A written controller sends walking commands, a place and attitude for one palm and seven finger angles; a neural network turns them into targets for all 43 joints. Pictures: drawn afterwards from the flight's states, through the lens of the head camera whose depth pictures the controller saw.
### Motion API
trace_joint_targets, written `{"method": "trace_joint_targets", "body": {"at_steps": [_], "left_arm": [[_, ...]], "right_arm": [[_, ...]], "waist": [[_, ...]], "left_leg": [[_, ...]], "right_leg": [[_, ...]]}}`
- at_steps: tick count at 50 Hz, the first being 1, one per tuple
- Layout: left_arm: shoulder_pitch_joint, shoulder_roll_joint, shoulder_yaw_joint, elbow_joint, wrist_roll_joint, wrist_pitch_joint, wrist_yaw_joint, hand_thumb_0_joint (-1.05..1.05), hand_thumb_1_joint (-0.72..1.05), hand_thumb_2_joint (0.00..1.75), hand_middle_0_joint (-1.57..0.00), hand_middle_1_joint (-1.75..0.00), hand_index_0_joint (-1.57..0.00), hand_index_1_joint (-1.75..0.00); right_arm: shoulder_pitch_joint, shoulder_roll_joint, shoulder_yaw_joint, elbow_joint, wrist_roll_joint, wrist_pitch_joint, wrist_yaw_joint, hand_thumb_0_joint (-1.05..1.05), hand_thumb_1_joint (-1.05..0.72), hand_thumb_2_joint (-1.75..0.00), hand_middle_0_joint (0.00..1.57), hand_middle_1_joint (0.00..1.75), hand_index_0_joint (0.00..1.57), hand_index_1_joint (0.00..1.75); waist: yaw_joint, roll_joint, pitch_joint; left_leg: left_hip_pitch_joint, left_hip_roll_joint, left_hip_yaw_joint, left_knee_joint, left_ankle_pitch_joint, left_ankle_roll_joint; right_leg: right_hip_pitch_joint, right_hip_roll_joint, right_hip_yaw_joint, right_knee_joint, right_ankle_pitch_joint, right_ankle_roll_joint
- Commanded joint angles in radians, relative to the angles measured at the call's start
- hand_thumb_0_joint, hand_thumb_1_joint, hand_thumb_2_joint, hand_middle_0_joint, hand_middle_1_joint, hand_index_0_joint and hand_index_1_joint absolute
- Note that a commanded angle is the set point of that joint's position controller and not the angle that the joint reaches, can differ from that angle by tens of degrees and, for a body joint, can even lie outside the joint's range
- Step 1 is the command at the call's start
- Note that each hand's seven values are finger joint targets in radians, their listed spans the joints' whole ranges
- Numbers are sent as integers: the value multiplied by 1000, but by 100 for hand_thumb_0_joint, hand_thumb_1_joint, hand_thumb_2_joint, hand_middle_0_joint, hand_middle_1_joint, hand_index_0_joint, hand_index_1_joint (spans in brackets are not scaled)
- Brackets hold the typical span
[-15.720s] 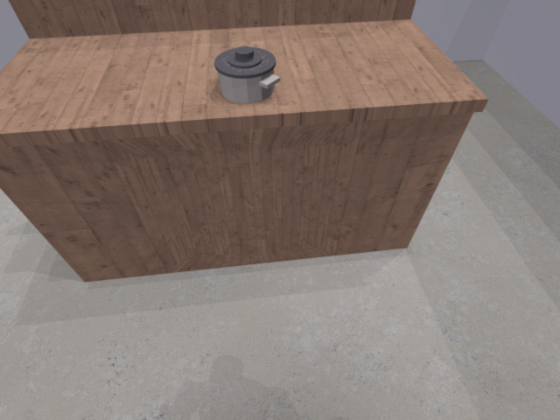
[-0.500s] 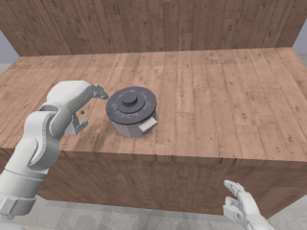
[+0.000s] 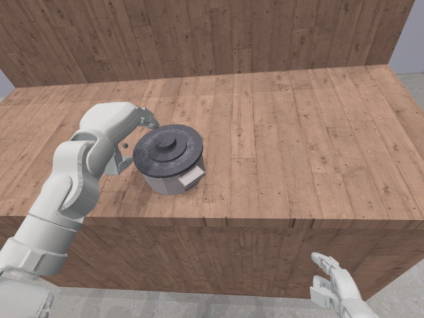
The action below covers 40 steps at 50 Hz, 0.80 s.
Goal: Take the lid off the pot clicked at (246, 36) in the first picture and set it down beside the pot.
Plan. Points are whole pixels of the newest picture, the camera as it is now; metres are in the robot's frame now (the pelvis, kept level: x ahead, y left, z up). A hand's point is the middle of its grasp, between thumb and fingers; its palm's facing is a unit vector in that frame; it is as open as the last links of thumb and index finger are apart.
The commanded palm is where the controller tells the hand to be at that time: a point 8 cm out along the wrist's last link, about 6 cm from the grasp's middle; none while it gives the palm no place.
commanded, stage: move the open hand above the knob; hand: left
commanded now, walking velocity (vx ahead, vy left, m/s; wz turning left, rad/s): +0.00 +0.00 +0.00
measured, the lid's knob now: (165, 141) +0.45 +0.14 +0.09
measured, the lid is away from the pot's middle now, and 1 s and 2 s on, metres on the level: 0.00 0.00 0.00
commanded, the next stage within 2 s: lower the open fingers around the knob in 1.30 s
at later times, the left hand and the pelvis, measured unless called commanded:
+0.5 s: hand (145, 130) +0.41 +0.15 +0.16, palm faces -0.17 -0.04 -0.98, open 10.0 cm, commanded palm +0.40 +0.15 +0.22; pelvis +0.00 +0.01 +0.00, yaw +0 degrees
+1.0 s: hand (154, 122) +0.43 +0.14 +0.16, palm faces -0.17 -0.06 -0.98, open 10.0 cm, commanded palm +0.41 +0.15 +0.22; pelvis +0.01 +0.01 +0.00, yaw +0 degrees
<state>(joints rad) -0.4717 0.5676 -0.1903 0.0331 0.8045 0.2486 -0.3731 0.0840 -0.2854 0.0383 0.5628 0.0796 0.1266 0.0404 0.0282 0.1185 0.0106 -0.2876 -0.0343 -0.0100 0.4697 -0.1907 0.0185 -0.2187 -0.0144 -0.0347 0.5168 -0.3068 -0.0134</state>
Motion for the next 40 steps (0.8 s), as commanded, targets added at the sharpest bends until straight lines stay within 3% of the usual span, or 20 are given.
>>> {"method": "trace_joint_targets", "body": {"at_steps": [1, 4, 5, 6, 9, 10, 13, 14, 15, 17, 19, 20, 23, 25, 27, 30, 33, 34, 37, 40], "left_arm": [[-396, 225, 155, -115, 19, 13, 32, 0, -32, 150, -85, -8, -85, -8], [-409, 256, 185, -171, 12, 14, 33, 0, -32, 150, -85, -8, -85, -8], [-412, 202, 133, -127, 19, 17, 24, 0, -32, 150, -85, -8, -85, -8], [-437, 201, 124, -86, 22, 24, 22, 0, -32, 150, -85, -8, -85, -8], [-489, 259, 173, -90, 19, 23, 31, 0, -32, 150, -85, -8, -85, -8], [-504, 212, 124, -65, 29, 24, 24, 0, -32, 150, -85, -8, -85, -8], [-563, 165, 77, -36, 34, 35, 24, 0, -32, 150, -85, -8, -85, -8], [-554, 207, 127, -26, 26, 36, 32, 0, -32, 150, -85, -8, -85, -8], [-567, 182, 92, -5, 40, 35, 27, 0, -32, 150, -85, -8, -85, -8], [-632, 137, 44, 25, 48, 41, 28, 0, -32, 150, -85, -8, -85, -8], [-655, 158, 73, 0, 42, 42, 39, 0, -32, 150, -85, -8, -85, -8], [-652, 135, 53, 32, 51, 45, 36, 0, -32, 150, -85, -8, -85, -8], [-714, 124, 34, 135, 64, 58, 45, 0, -32, 150, -85, -8, -85, -8], [-732, 113, 32, 124, 66, 55, 53, 0, -32, 150, -85, -8, -85, -8], [-782, 99, 17, 172, 74, 65, 57, 0, -32, 150, -85, -8, -85, -8], [-734, 125, 59, 178, 70, 58, 63, 0, -32, 150, -85, -8, -85, -8], [-718, 74, 19, 220, 77, 65, 61, 0, -32, 150, -85, -8, -85, -8], [-697, 119, 72, 217, 63, 59, 67, 0, -32, 150, -85, -8, -85, -8], [-744, 96, 30, 200, 77, 64, 64, 0, -32, 150, -85, -8, -85, -8], [-767, 108, 40, 158, 74, 64, 68, 0, -32, 150, -85, -8, -85, -8]], "right_arm": [[-147, -78, -29, -163, 4, -43, -5, 0, -90, -90, 20, 30, 20, 30], [-163, -86, -38, -172, 4, -51, -2, 0, -90, -90, 20, 30, 20, 30], [-152, -71, -28, -165, 4, -48, -3, 0, -90, -90, 20, 30, 20, 30], [-145, -76, -31, -156, 7, -44, -5, 0, -90, -90, 20, 30, 20, 30], [-144, -92, -39, -152, 7, -47, -11, 0, -90, -90, 20, 30, 20, 30], [-141, -76, -29, -149, 8, -45, -12, 0, -90, -90, 20, 30, 20, 30], [-139, -77, -34, -139, 10, -48, -12, 0, -90, -90, 20, 30, 20, 30], [-127, -90, -43, -134, 10, -49, -11, 0, -90, -90, 20, 30, 20, 30], [-127, -78, -32, -133, 9, -49, -13, 0, -90, -90, 20, 30, 20, 30], [-128, -79, -33, -127, 12, -48, -14, 0, -90, -90, 20, 30, 20, 30], [-122, -89, -42, -126, 10, -51, -10, 0, -90, -90, 20, 30, 20, 30], [-118, -75, -35, -124, 9, -53, -9, 0, -90, -90, 20, 30, 20, 30], [-102, -82, -31, -103, 12, -47, -14, 0, -90, -90, 20, 30, 20, 30], [-96, -78, -36, -107, 8, -49, -11, 0, -90, -90, 20, 30, 20, 30], [-90, -80, -35, -97, 10, -48, -14, 0, -90, -90, 20, 30, 20, 30], [-78, -82, -36, -106, 4, -55, -10, 0, -90, -90, 20, 30, 20, 30], [-78, -79, -34, -108, 9, -51, -6, 0, -90, -90, 20, 30, 20, 30], [-71, -92, -42, -107, 7, -49, -6, 0, -90, -90, 20, 30, 20, 30], [-80, -82, -36, -115, 10, -48, -13, 0, -90, -90, 20, 30, 20, 30], [-75, -81, -40, -113, 6, -52, -14, 0, -90, -90, 20, 30, 20, 30]], "waist": [[1, -147, -310], [-1, -99, -353], [-3, -120, -348], [-11, -139, -306], [-14, -124, -330], [-11, -128, -349], [-22, -98, -333], [-26, -122, -342], [-20, -134, -360], [-32, -114, -331], [-34, -92, -366], [-26, -111, -387], [-38, -137, -339], [-33, -121, -394], [-43, -137, -369], [-24, -136, -429], [-31, -153, -378], [-29, -162, -379], [-33, -163, -377], [-34, -140, -419]], "left_leg": [[163, -15, 6, -11, 200, 36], [196, -19, 0, 10, 228, 43], [188, -23, 5, -1, 236, 41], [173, -18, 3, -4, 205, 39], [183, -18, 1, 6, 186, 46], [183, -21, 3, -8, 201, 43], [199, -18, -7, -10, 192, 41], [200, -15, -8, 3, 184, 46], [196, -18, 0, -8, 196, 45], [194, -17, -6, -12, 185, 42], [215, -13, -15, -3, 191, 45], [217, -16, -10, -10, 211, 44], [182, -14, -10, -22, 167, 39], [209, -12, -11, -18, 188, 43], [199, -9, -11, -24, 179, 41], [208, -12, -12, -13, 239, 44], [195, -7, -10, -15, 236, 41], [186, -4, -11, -12, 234, 45], [191, -7, -1, -19, 223, 48], [222, -7, -8, -12, 256, 51]], "right_leg": [[53, 3, 10, -66, 359, -3], [66, 5, 22, -54, 390, -11], [67, 9, 10, -52, 384, -6], [37, 8, 8, -65, 362, -3], [45, 6, 20, -64, 355, -9], [58, 10, 12, -57, 351, -5], [15, 11, 4, -63, 322, -10], [24, 13, 8, -63, 325, -13], [41, 13, 7, -59, 330, -8], [7, 13, 0, -63, 315, -11], [13, 14, 1, -58, 314, -19], [33, 17, -1, -52, 326, -15], [0, 17, -6, -62, 292, -13], [20, 19, -4, -55, 299, -16], [2, 18, -8, -59, 295, -15], [55, 16, -2, -44, 358, -17], [16, 17, -12, -49, 351, -16], [30, 14, -8, -53, 356, -19], [25, 14, -3, -56, 357, -12], [40, 16, 1, -50, 378, -14]]}}
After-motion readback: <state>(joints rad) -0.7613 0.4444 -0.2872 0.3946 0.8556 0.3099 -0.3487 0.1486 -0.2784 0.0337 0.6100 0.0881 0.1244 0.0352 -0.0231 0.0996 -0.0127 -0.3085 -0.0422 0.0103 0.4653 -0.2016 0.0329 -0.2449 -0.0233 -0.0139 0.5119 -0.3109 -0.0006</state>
